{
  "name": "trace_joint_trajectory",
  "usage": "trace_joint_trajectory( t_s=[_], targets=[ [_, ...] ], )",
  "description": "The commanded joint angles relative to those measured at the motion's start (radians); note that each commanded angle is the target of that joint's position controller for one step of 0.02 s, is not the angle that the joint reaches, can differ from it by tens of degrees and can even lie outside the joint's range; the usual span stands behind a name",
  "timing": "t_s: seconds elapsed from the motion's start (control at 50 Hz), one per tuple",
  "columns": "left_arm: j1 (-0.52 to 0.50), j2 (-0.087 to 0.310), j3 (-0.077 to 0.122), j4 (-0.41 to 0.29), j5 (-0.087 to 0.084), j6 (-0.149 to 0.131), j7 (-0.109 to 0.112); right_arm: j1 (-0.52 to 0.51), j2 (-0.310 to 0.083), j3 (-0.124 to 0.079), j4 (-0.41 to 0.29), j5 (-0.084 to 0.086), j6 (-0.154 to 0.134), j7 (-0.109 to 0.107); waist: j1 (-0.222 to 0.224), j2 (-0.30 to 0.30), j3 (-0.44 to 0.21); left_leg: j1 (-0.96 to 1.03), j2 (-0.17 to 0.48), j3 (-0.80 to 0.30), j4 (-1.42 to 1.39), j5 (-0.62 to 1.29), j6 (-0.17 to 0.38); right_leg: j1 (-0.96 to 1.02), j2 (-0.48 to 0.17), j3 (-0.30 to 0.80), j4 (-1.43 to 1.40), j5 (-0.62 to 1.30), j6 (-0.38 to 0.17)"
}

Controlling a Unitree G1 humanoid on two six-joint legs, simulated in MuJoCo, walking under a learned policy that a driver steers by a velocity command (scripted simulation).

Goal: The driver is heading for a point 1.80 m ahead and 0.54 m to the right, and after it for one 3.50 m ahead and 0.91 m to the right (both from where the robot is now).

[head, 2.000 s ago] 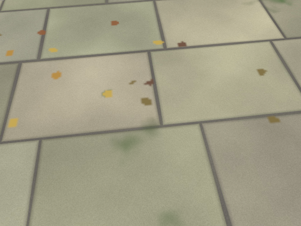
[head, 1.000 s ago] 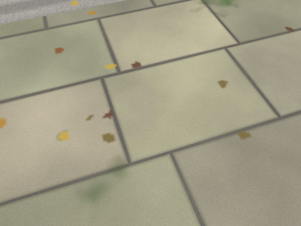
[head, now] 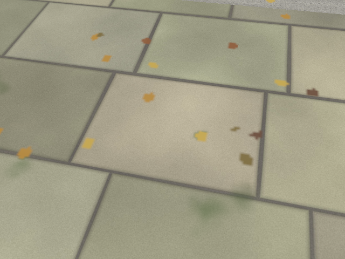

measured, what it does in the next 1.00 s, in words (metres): walks ahead: left foot, then right foot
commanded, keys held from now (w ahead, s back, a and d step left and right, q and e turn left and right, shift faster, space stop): no key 0.18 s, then w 0.36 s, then no key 0.46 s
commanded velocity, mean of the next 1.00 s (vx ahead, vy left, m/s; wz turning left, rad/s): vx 0.17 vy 0.00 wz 0.04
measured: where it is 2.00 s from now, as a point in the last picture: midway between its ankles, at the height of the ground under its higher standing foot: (195, 238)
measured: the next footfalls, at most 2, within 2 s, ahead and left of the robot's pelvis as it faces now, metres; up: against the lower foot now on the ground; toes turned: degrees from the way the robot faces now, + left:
left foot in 0.08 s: +0.02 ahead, +0.14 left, +0.00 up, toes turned -3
right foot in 0.50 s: +0.13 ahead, -0.11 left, +0.00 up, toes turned -1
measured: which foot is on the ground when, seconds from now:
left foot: up 0.00-0.06, down 0.08-0.50, up 0.52-0.90, down 0.92-1.00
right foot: down 0.00-0.22, up 0.24-0.48, down 0.50-0.96, up 0.98-1.00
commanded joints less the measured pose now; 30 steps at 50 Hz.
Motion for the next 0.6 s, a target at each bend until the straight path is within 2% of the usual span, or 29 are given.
trace_joint_trajectory(
  t_s=[0.02,0.04,0.06,0.08,0.1,0.12,0.14,0.18,0.22,0.24,0.26,0.28,0.3,0.32,0.34,0.38,0.4,0.44,0.46,0.48,0.5,0.52,0.54,0.56,0.58,0.6],
  targets=[
    [-0.017,0.196,0.044,-0.047,-0.011,0.001,-0.001,-0.010,-0.057,-0.008,-0.061,0.004,-0.019,0.004,0.006,-0.215,-0.115,0.084,-0.004,0.084,-0.270,0.111,0.010,0.104,-0.198,0.173,-0.065,0.432,-0.202],
    [-0.017,0.186,0.038,-0.040,-0.019,0.001,-0.002,0.025,-0.054,-0.008,-0.040,0.000,-0.021,0.005,-0.017,-0.200,-0.110,0.160,-0.010,0.097,-0.424,0.241,0.030,0.078,-0.188,0.163,-0.052,0.425,-0.180],
    [0.025,0.170,0.031,-0.023,-0.020,-0.008,-0.004,0.029,-0.075,-0.010,-0.038,-0.008,-0.022,0.004,-0.014,-0.167,-0.111,0.247,0.012,0.056,-0.504,0.357,0.059,0.032,-0.175,0.158,-0.051,0.378,-0.133],
    [0.047,0.147,0.020,-0.020,0.004,-0.025,-0.011,0.041,-0.128,-0.016,-0.048,-0.015,-0.020,-0.006,0.003,-0.069,-0.153,0.360,0.112,-0.049,-0.463,0.570,0.094,-0.035,-0.139,0.116,-0.009,0.274,-0.064],
    [0.075,0.100,0.007,-0.022,0.021,-0.039,-0.017,0.005,-0.162,-0.020,-0.040,-0.027,-0.017,-0.007,0.057,0.104,-0.162,0.299,0.167,-0.095,-0.392,0.584,0.168,-0.035,-0.051,0.020,-0.017,0.063,0.003],
    [0.021,0.118,0.005,-0.016,0.029,-0.040,-0.015,-0.023,-0.086,-0.004,-0.049,-0.028,-0.023,0.005,0.018,0.077,-0.154,0.220,0.160,-0.098,-0.402,0.454,0.201,0.031,-0.048,0.008,-0.024,0.031,0.045],
    [-0.014,0.135,0.010,-0.013,0.024,-0.038,-0.014,-0.026,-0.057,0.006,-0.044,-0.034,-0.030,0.011,0.002,0.054,-0.123,0.200,0.129,-0.082,-0.412,0.368,0.184,0.028,-0.040,0.003,-0.018,0.060,0.056],
    [-0.020,0.137,0.012,-0.002,0.014,-0.027,-0.004,-0.014,-0.071,0.005,-0.027,-0.034,-0.045,0.014,-0.007,0.063,-0.082,0.168,0.105,-0.072,-0.418,0.357,0.156,0.021,-0.039,0.001,-0.003,0.105,0.054],
    [-0.003,0.125,0.009,0.012,0.007,-0.020,0.004,0.028,-0.075,0.007,-0.006,-0.025,-0.050,0.007,-0.015,0.094,-0.076,0.161,0.105,-0.096,-0.454,0.123,0.172,-0.008,-0.004,-0.045,0.045,-0.033,0.052],
    [-0.015,0.123,0.010,0.010,-0.001,-0.021,0.005,0.059,-0.105,-0.002,0.001,-0.018,-0.048,0.005,-0.037,0.126,-0.043,0.161,0.138,-0.161,-0.500,-0.077,0.206,-0.085,0.024,-0.081,0.120,-0.123,0.050],
    [-0.042,0.123,0.011,-0.002,-0.011,-0.027,0.005,0.094,-0.134,-0.009,0.007,-0.014,-0.047,0.003,-0.062,0.157,0.009,0.151,0.197,-0.261,-0.564,-0.249,0.254,-0.178,0.032,-0.092,0.191,-0.184,0.041],
    [-0.076,0.128,0.014,-0.019,-0.021,-0.038,0.003,0.119,-0.148,-0.013,0.013,-0.012,-0.052,0.001,-0.080,0.180,0.064,0.132,0.253,-0.355,-0.617,-0.313,0.297,-0.250,0.015,-0.067,0.265,-0.230,0.023],
    [-0.095,0.139,0.020,-0.033,-0.030,-0.050,-0.002,0.139,-0.146,-0.012,0.021,-0.013,-0.063,-0.002,-0.089,0.195,0.094,0.153,0.300,-0.423,-0.646,-0.295,0.330,-0.337,-0.015,-0.025,0.361,-0.289,0.002],
    [-0.090,0.147,0.026,-0.037,-0.038,-0.063,-0.010,0.146,-0.137,-0.011,0.025,-0.011,-0.076,-0.004,-0.083,0.190,0.096,0.205,0.330,-0.451,-0.650,-0.248,0.349,-0.414,-0.046,0.005,0.424,-0.317,-0.019],
    [-0.077,0.149,0.028,-0.033,-0.039,-0.074,-0.019,0.136,-0.123,-0.009,0.023,-0.002,-0.084,-0.005,-0.072,0.157,0.083,0.253,0.331,-0.434,-0.644,-0.200,0.348,-0.450,-0.067,0.014,0.423,-0.309,-0.035],
    [-0.077,0.130,0.019,-0.023,-0.031,-0.091,-0.037,0.099,-0.118,-0.009,0.012,0.008,-0.090,-0.001,-0.062,0.101,0.046,0.268,0.285,-0.323,-0.634,-0.059,0.318,-0.381,-0.071,-0.014,0.306,-0.235,-0.048],
    [-0.069,0.118,0.014,-0.015,-0.026,-0.096,-0.045,0.082,-0.127,-0.012,0.008,0.009,-0.090,0.003,-0.054,0.093,0.022,0.234,0.254,-0.260,-0.625,0.016,0.306,-0.294,-0.056,-0.038,0.244,-0.180,-0.045],
    [-0.001,0.120,0.015,0.016,-0.024,-0.097,-0.054,0.059,-0.137,-0.016,0.004,0.015,-0.087,0.012,-0.014,0.087,-0.022,0.126,0.209,-0.167,-0.592,0.093,0.287,-0.071,-0.011,-0.089,0.121,-0.008,-0.029],
    [0.066,0.127,0.020,0.044,-0.024,-0.095,-0.054,0.057,-0.127,-0.013,0.006,0.015,-0.085,0.016,0.019,0.074,-0.040,0.058,0.193,-0.138,-0.553,0.093,0.274,0.058,0.015,-0.111,0.073,0.071,-0.021],
    [0.138,0.141,0.028,0.072,-0.025,-0.089,-0.048,0.068,-0.102,-0.005,0.009,0.008,-0.085,0.018,0.050,0.053,-0.057,-0.003,0.170,-0.116,-0.496,0.084,0.254,0.166,0.032,-0.114,0.063,0.063,-0.018],
    [0.220,0.164,0.038,0.087,-0.032,-0.087,-0.039,0.069,-0.058,0.010,0.010,0.000,-0.091,0.022,0.090,0.008,-0.076,-0.078,0.126,-0.065,-0.361,0.092,0.213,0.276,-0.019,-0.041,0.027,0.018,-0.039],
    [0.313,0.260,0.054,0.086,-0.022,-0.089,-0.027,0.054,0.027,0.035,-0.024,-0.016,-0.101,0.023,0.114,-0.232,-0.112,-0.225,0.015,0.059,0.004,0.006,0.128,0.373,-0.251,0.312,-0.137,-0.162,-0.130],
    [0.331,0.320,0.066,0.088,-0.007,-0.097,-0.040,0.059,-0.027,0.018,-0.065,0.013,-0.118,0.014,0.099,-0.332,-0.118,-0.378,-0.045,0.025,0.241,-0.146,0.109,0.363,-0.395,0.698,-0.291,-0.417,-0.269],
    [0.227,0.255,0.045,0.063,-0.004,-0.105,-0.042,0.072,-0.094,-0.001,-0.049,0.032,-0.128,0.010,0.055,-0.214,-0.017,-0.444,0.027,-0.025,0.337,-0.082,0.122,0.288,-0.401,0.659,-0.301,-0.432,-0.272],
    [0.170,0.202,0.031,0.047,-0.002,-0.108,-0.040,0.064,-0.108,-0.006,-0.030,0.029,-0.130,0.013,0.035,-0.168,0.037,-0.443,0.063,-0.013,0.341,0.013,0.133,0.238,-0.347,0.516,-0.281,-0.279,-0.236],
    [0.132,0.190,0.025,0.036,0.005,-0.107,-0.038,0.071,-0.092,-0.006,-0.011,0.016,-0.130,0.013,0.017,-0.128,0.029,-0.412,0.086,0.005,0.319,0.082,0.131,0.219,-0.297,0.400,-0.267,-0.071,-0.205]
  ],
)
Over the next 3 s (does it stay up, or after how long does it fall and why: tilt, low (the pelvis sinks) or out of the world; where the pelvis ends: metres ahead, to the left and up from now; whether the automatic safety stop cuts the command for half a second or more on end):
stays up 1.06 -0.28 -0.02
